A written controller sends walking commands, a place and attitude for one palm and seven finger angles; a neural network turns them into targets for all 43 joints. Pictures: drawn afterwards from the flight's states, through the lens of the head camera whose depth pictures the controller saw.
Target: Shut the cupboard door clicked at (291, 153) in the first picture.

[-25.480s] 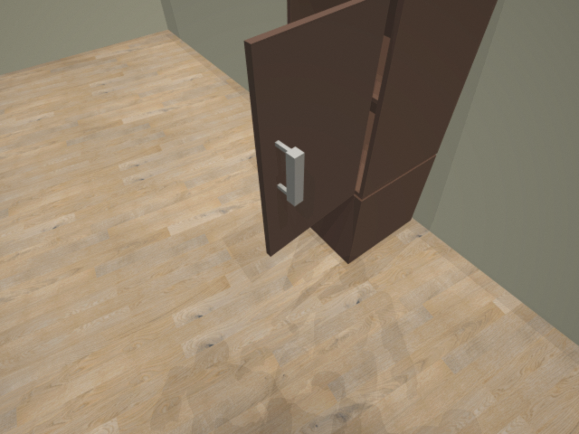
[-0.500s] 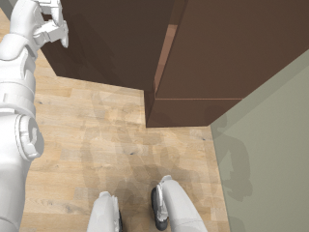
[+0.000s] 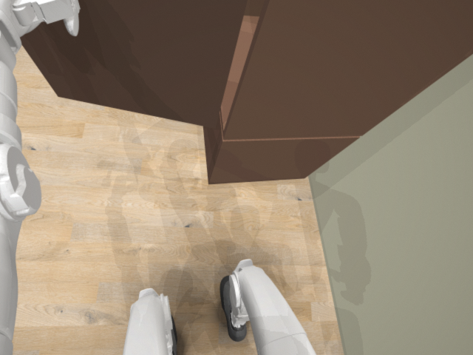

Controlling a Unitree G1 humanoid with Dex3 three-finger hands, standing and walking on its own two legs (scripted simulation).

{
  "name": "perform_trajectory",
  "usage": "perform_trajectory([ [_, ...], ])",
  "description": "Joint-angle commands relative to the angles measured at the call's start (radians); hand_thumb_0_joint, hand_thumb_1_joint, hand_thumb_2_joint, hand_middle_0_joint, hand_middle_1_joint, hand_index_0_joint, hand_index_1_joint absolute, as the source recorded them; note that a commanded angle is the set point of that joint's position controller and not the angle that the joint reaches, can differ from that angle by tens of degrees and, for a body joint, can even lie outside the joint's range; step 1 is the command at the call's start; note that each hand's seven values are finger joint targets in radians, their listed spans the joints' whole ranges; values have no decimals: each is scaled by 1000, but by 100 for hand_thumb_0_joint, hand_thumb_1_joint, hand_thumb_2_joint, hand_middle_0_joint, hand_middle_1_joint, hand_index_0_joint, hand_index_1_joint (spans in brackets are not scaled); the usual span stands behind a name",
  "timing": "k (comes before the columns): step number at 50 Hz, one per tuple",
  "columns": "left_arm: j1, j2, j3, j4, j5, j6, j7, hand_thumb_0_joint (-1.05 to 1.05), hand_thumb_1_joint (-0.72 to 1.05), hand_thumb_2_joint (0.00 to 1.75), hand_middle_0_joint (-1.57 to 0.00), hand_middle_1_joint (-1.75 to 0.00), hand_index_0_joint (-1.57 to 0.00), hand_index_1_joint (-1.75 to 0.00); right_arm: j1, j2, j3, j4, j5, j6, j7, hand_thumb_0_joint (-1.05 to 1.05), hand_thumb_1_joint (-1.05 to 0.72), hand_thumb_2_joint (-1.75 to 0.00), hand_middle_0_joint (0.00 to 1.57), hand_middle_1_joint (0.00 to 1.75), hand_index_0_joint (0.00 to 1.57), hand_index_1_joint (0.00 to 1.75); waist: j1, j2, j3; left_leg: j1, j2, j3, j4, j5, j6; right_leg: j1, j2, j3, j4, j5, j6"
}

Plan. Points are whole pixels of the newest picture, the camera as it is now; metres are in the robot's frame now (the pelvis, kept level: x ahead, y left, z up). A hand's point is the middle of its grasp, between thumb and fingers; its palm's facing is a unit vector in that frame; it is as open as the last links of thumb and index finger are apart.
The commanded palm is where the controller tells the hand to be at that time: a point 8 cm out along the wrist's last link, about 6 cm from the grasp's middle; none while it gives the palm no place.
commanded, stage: pull the fist back off the door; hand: left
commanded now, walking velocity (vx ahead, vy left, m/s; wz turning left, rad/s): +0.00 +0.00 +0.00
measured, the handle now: out of the picture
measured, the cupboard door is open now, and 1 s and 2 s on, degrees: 76 73 73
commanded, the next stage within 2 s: draw the hand back to the body in 0.90 s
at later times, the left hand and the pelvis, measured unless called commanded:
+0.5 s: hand (85, 3) +0.59 +0.10 +0.11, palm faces +0.05 -1.00 -0.03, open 3.1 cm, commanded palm +0.54 +0.14 +0.10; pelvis +0.01 +0.00 +0.03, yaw +0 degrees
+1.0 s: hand (87, 56) +0.51 +0.11 +0.10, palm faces +0.03 -1.00 -0.03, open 3.1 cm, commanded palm +0.49 +0.15 +0.10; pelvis +0.02 -0.01 +0.04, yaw +2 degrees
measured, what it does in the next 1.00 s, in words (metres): stands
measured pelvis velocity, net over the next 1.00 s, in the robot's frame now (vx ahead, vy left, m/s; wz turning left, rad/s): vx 0.02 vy -0.01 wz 0.04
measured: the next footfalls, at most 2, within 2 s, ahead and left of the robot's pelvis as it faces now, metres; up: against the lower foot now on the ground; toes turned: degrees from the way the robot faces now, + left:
none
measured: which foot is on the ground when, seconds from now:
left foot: down 0.00-1.00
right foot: down 0.00-1.00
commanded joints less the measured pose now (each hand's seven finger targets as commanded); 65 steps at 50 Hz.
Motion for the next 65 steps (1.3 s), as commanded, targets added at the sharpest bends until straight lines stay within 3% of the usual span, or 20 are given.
perform_trajectory([
  [1, -629, 49, -20, -245, -33, -64, -2, 0, 90, 90, -130, -150, -130, -150, 244, -209, -79, 17, -3, -24, -16, 0, -90, -90, 20, 30, 20, 30, -103, 312, -602, 545, -8, -71, -123, 480, 18, 171, 50, 19, -101, 217, -37],
  [2, -614, 118, 200, -254, -97, -50, 185, 0, 90, 90, -130, -150, -130, -150, 303, -195, -61, -20, -27, -28, -1, 0, -90, -90, 20, 30, 20, 30, -42, 336, -628, 491, 6, -82, -143, 459, 7, 218, 41, 31, -113, 214, -28],
  [3, -545, 57, 156, -211, -74, -39, 276, 0, 90, 90, -130, -150, -130, -150, 289, -191, -59, -27, -30, -28, 21, 0, -90, -90, 20, 30, 20, 30, -44, 310, -628, 473, 4, -86, -155, 437, -1, 230, 38, 29, -107, 200, -24],
  [4, -535, 31, 175, -218, -70, -43, 352, 0, 90, 90, -130, -150, -130, -150, 299, -185, -65, -30, -42, -23, 38, 0, -90, -90, 20, 30, 20, 30, -47, 241, -606, 439, 4, -82, -161, 428, 0, 263, 37, 27, -114, 204, -17],
  [6, -521, -5, 181, -282, -18, -99, 501, 0, 90, 90, -130, -150, -130, -150, 307, -176, -75, -43, -66, -18, 71, 0, -90, -90, 20, 30, 20, 30, -29, 260, -642, 461, -1, -83, -162, 453, -5, 266, 35, 28, -109, 212, -13],
  [8, -517, -9, 116, -320, 88, -153, 567, 0, 90, 90, -130, -150, -130, -150, 313, -177, -87, -38, -77, -2, 101, 0, -90, -90, 20, 30, 20, 30, -30, 303, -681, 519, 0, -78, -161, 489, -14, 262, 29, 32, -108, 223, -14],
  [11, -499, -16, 74, -305, 133, -185, 547, 0, 90, 90, -130, -150, -130, -150, 316, -182, -98, -42, -68, 30, 117, 0, -90, -90, 20, 30, 20, 30, -41, 279, -683, 537, -6, -69, -186, 475, -7, 323, 31, 41, -137, 239, -17],
  [16, -385, 39, 155, -252, 47, -179, 480, 0, 90, 90, -130, -150, -130, -150, 291, -180, -87, -68, -42, 49, 99, 0, -90, -90, 20, 30, 20, 30, -3, 166, -615, 416, -19, -33, -245, 346, 10, 483, 36, 63, -188, 217, -11],
  [17, -369, 42, 163, -284, 41, -194, 479, 0, 90, 90, -130, -150, -130, -150, 282, -175, -86, -77, -41, 48, 98, 0, -90, -90, 20, 30, 20, 30, 12, 178, -625, 415, -20, -26, -252, 347, 9, 498, 34, 65, -188, 223, -11],
  [24, -99, -90, 125, -283, 15, -259, 475, 0, 90, 90, -130, -150, -130, -150, 269, -160, -108, -89, -32, 56, 104, 0, -90, -90, 20, 30, 20, 30, 60, 51, -555, 398, -28, 10, -287, 379, 9, 595, 33, 74, -209, 310, -10],
  [26, -73, -143, 97, -301, -4, -269, 467, 0, 90, 90, -130, -150, -130, -150, 261, -157, -114, -86, -27, 59, 102, 0, -90, -90, 20, 30, 20, 30, 63, 61, -533, 424, -31, 17, -296, 379, 8, 584, 31, 73, -217, 312, -11],
  [28, -62, -118, 130, -317, -20, -279, 469, 0, 90, 90, -130, -150, -130, -150, 254, -161, -120, -83, -25, 62, 96, 0, -90, -90, 20, 30, 20, 30, 69, 18, -528, 408, -33, 22, -297, 366, 10, 608, 29, 79, -220, 312, -6],
  [35, -28, -213, 55, -456, -33, -360, 468, 0, 90, 90, -130, -150, -130, -150, 199, -149, -139, -78, -19, 65, 86, 0, -90, -90, 20, 30, 20, 30, 98, 93, -572, 544, -36, 18, -305, 437, -5, 591, 20, 74, -209, 345, -11],
  [41, 67, -278, 14, -493, -52, -364, 472, 0, 90, 90, -130, -150, -130, -150, 157, -146, -145, -86, -8, 73, 75, 0, -90, -90, 20, 30, 20, 30, 119, 78, -571, 596, -36, 17, -320, 487, -10, 607, 18, 65, -208, 373, -13],
  [45, 29, -308, -16, -460, -43, -369, 485, 0, 90, 90, -130, -150, -130, -150, 130, -141, -144, -72, -8, 76, 69, 0, -90, -90, 20, 30, 20, 30, 95, 34, -500, 564, -38, 12, -322, 443, -8, 584, 15, 67, -214, 348, -8],
  [51, 32, -296, 0, -393, -38, -372, 490, 0, 90, 90, -130, -150, -130, -150, 109, -142, -134, -77, -11, 70, 63, 0, -90, -90, 20, 30, 20, 30, 97, 19, -483, 514, -46, 13, -319, 394, -5, 578, 12, 70, -206, 318, -10],
  [54, 168, -210, 74, -506, -53, -369, 470, 0, 90, 90, -130, -150, -130, -150, 93, -140, -133, -120, -2, 76, 63, 0, -90, -90, 20, 30, 20, 30, 184, 57, -619, 582, -48, 27, -353, 474, -13, 716, 10, 79, -209, 396, -16],
  [56, 311, -226, 68, -603, -77, -347, 448, 0, 90, 90, -130, -150, -130, -150, 85, -134, -135, -157, 11, 77, 62, 0, -90, -90, 20, 30, 20, 30, 215, 47, -666, 630, -45, 39, -376, 540, -12, 794, 16, 81, -228, 461, -14],
  [62, 480, -254, 38, -824, -155, -248, 405, 0, 90, 90, -130, -150, -130, -150, 38, -125, -129, -193, 58, 74, 31, 0, -90, -90, 20, 30, 20, 30, 219, -99, -457, 603, -45, 65, -512, 375, 6, 943, 21, 85, -376, 397, -2],
  [65, 545, -303, -9, -936, -172, -249, 392, 0, 90, 90, -130, -150, -130, -150, 5, -114, -127, -192, 63, 50, 18, 0, -90, -90, 20, 30, 20, 30, 226, -53, -412, 675, -46, 68, -556, 357, 7, 952, 21, 77, -415, 362, -5],
])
